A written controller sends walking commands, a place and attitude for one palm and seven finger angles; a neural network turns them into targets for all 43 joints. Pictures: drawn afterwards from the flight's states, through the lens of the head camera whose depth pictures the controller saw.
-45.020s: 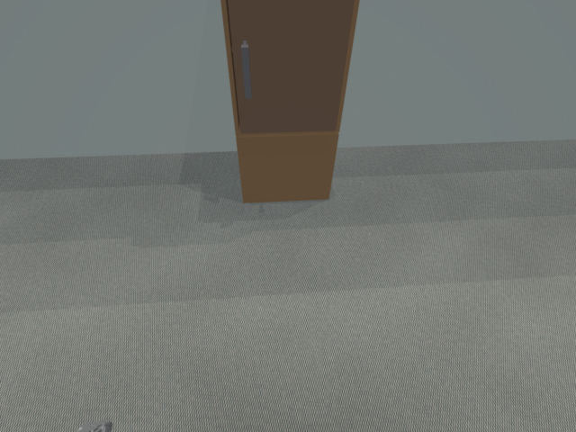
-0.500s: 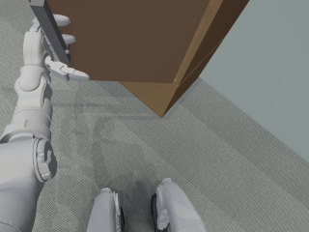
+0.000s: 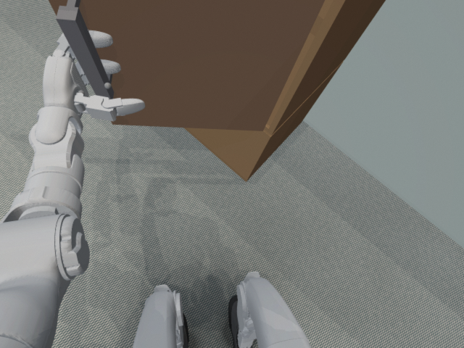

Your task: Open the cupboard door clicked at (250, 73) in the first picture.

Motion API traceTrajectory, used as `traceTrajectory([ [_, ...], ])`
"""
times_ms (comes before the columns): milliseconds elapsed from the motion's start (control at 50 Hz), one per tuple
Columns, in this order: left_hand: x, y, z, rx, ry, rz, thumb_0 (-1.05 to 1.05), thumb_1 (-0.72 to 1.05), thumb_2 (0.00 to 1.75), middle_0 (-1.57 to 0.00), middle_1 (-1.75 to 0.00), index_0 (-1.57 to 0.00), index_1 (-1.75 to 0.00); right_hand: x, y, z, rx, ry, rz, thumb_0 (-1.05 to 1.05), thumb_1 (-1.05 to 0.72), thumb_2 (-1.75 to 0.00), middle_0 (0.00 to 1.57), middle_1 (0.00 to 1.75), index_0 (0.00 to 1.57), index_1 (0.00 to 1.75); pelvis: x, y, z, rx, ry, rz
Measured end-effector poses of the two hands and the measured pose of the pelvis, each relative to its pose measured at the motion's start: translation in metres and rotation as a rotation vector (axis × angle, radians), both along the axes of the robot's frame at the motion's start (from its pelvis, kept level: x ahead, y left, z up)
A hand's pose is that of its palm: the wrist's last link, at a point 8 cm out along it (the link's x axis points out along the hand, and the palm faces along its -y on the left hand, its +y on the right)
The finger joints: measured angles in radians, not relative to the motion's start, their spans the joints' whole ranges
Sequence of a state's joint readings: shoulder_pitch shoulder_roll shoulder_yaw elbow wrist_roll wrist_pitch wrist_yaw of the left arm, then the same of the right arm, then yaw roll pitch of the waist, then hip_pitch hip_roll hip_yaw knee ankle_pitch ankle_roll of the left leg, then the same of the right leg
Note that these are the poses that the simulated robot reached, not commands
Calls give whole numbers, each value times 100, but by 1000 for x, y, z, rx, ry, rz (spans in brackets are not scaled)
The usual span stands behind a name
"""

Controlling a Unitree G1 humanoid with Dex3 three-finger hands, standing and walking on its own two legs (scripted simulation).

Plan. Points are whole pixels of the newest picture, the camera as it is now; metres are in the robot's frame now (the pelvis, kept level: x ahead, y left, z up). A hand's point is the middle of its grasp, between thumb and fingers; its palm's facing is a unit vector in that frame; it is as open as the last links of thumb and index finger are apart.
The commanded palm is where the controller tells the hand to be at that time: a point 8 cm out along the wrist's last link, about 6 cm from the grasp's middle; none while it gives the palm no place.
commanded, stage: close the thumb around the handle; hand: left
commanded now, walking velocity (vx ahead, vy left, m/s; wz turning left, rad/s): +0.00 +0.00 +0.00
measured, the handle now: (92, 52) +0.59 +0.17 +0.05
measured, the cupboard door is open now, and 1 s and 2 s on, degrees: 43 57 89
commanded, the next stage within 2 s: pull the door open along its arc in 0.42 s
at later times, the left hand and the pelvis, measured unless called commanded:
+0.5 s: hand (107, 85) +0.53 +0.15 +0.03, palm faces -0.06 -1.00 -0.02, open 5.8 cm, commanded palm +0.52 +0.18 +0.04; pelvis +0.00 +0.00 +0.00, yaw +0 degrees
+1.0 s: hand (112, 135) +0.44 +0.14 +0.04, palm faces -0.06 -1.00 +0.02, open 6.1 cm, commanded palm +0.38 +0.20 +0.04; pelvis +0.01 +0.00 +0.02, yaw -1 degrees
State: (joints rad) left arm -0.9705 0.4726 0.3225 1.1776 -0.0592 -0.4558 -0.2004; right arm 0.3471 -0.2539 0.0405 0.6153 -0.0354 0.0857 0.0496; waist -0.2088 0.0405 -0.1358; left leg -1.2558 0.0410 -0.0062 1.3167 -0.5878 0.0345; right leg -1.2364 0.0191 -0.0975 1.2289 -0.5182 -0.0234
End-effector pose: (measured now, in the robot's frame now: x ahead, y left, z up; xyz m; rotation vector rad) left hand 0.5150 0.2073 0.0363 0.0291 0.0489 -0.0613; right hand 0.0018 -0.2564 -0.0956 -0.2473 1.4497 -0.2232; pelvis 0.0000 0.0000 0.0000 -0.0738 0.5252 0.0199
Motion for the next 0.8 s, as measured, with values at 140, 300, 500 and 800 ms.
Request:
traceTrajectory([
  [140, 0, 1, 0, -1, -2, -3, 0, 20, 60, -33, -128, -32, -128, -2, 1, 0, -3, -1, -2, 0, -90, -90, 20, 30, 20, 30, -1, 1, -1, -2, 1, 0],
  [300, 1, 1, 0, -3, -1, 0, 1, 63, 78, -35, -132, -35, -132, -8, 3, 0, -2, 12, -8, 0, -90, -90, 20, 30, 20, 30, -2, 3, -1, -3, 1, -1],
  [500, 0, 1, 0, -4, -1, 3, 1, 73, 82, -35, -135, -34, -135, -15, 5, 1, -4, 26, -11, 0, -90, -90, 20, 30, 20, 30, -4, 4, -1, -5, 0, 1],
  [800, -18, 1, 0, -5, -4, -11, 1, 73, 76, -35, -135, -34, -135, -4, 8, 4, 21, -23, -40, 0, -90, -90, 20, 30, 20, 30, 0, 5, 6, 8, -19, -22],
])
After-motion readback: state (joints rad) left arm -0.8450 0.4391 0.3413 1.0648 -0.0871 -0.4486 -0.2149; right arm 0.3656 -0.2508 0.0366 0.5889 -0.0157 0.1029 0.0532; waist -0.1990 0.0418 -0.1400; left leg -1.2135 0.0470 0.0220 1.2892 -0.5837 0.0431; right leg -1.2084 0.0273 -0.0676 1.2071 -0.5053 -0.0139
